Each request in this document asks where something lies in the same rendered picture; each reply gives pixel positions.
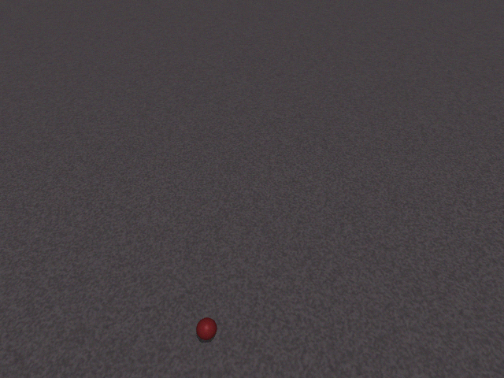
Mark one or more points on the ball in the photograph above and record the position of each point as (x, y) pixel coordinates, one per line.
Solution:
(206, 328)

